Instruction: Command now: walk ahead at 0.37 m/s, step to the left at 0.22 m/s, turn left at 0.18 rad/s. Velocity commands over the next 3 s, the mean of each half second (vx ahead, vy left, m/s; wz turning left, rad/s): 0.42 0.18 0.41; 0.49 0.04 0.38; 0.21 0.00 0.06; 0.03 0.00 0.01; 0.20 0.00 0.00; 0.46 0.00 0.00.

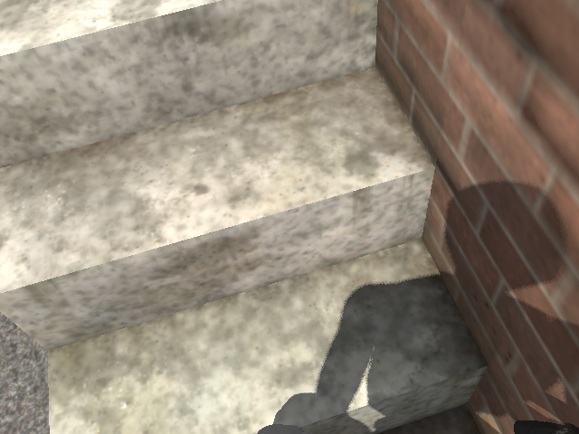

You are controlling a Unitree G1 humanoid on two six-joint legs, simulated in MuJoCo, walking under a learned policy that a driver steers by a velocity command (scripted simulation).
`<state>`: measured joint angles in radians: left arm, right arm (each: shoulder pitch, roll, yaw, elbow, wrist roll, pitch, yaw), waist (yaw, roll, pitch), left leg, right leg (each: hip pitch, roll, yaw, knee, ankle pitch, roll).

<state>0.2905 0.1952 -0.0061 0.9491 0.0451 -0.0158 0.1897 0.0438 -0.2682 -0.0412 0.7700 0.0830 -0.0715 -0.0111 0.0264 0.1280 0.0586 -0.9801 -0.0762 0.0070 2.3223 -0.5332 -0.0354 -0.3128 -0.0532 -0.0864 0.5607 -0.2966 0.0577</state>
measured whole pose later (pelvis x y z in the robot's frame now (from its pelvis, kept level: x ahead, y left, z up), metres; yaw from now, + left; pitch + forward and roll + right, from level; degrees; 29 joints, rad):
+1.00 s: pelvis +0.33 +0.10 +0.33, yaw +26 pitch +9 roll -6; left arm 0.24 0.25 0.03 0.59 0.08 0.11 -0.15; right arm 0.32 -0.30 -0.01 0.97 -0.03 -0.01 0.13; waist 0.12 0.00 -0.07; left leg -0.64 -0.14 -0.27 1.48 0.21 0.18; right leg -0.71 0.14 -0.10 0.97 -0.43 -0.11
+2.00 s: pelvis +0.60 +0.19 +0.59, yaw +23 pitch +0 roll +1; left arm 0.27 0.10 0.00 0.90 -0.01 -0.02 0.11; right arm 0.29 -0.17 -0.04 0.80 -0.01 0.04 0.01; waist 0.00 0.04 -0.04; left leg -0.33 0.05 0.00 0.65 -0.34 0.01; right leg -0.31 0.04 0.05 0.57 -0.25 -0.04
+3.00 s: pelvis +0.70 +0.27 +0.60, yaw +22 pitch +2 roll +1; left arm 0.31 0.28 0.03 0.92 -0.01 -0.01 0.05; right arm 0.24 -0.21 0.00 0.78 -0.05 -0.08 0.04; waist -0.01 -0.02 -0.04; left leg -0.17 0.02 0.05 0.52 -0.29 0.12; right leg -0.18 -0.01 0.05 0.58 -0.36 -0.05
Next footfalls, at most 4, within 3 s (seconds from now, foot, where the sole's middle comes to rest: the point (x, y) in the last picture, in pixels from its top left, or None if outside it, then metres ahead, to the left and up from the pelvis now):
0.14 left None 0.19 0.16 -0.56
0.90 right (313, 349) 0.44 0.04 -0.37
1.38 left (93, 214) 0.58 0.37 -0.18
1.82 right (252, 150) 0.70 0.13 -0.18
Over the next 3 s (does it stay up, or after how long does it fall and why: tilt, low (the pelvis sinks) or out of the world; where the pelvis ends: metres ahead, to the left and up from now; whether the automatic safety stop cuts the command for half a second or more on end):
stays up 0.70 0.27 0.60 its command is cut before an obstacle from the start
